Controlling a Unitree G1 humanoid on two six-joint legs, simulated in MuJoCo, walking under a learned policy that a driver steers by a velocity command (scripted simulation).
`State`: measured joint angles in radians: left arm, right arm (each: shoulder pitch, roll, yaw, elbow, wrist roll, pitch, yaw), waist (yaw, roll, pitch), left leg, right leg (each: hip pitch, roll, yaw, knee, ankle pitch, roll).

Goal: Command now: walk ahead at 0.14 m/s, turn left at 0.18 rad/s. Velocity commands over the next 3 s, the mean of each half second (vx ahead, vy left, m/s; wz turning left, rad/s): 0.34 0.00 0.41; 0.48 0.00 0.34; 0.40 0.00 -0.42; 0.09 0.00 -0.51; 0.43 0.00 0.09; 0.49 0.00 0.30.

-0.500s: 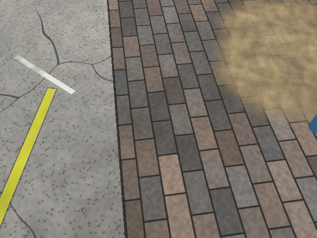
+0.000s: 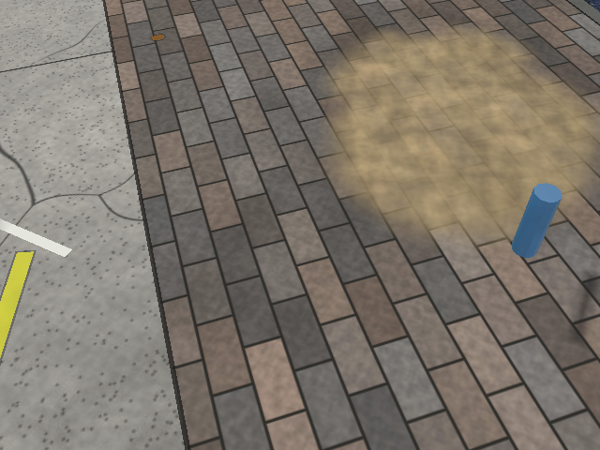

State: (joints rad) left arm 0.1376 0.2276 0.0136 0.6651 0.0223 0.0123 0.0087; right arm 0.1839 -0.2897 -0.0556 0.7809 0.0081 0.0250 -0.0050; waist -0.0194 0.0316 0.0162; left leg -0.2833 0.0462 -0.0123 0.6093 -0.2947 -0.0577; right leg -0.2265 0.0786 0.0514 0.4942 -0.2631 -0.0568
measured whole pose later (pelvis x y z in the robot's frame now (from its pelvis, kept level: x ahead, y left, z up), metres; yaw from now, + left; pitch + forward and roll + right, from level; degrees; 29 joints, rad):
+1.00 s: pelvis +0.39 +0.14 +0.00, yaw +25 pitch +0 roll +1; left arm 0.27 0.31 0.05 0.79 -0.04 -0.07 0.00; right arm 0.22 -0.26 -0.05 0.69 -0.01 -0.08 0.04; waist 0.01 -0.03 0.07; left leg -0.27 -0.07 0.09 0.43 -0.17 0.09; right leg -0.50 -0.10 0.06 1.19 -0.32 -0.01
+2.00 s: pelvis +0.75 +0.27 +0.00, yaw -7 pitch +2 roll -1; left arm 0.19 0.30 0.05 0.66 -0.01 0.00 0.02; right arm 0.31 -0.27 -0.05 0.74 -0.01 -0.05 -0.01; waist -0.03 -0.03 -0.04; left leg -0.24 -0.01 -0.05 0.50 -0.29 0.02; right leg -0.51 0.11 0.15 0.98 -0.40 -0.01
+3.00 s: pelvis +1.21 +0.27 +0.00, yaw +10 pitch +0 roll +0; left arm 0.23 0.30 0.06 0.81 -0.03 -0.06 0.00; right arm 0.25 -0.26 -0.05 0.71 -0.01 -0.07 0.03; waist -0.01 -0.03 0.06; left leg -0.25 -0.06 0.08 0.42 -0.18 0.09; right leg -0.56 -0.12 0.05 1.16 -0.29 -0.01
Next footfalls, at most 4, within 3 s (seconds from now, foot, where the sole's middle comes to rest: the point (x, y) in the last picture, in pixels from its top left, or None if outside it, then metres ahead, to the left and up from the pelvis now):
0.02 left None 0.03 0.13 -0.77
0.36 right None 0.19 -0.11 -0.77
0.82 left None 0.43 0.24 -0.77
1.38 right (258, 338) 0.79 0.15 -0.77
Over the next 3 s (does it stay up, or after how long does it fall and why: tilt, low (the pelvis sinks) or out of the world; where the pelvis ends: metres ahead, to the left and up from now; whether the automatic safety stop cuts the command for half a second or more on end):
stays up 1.21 0.27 0.00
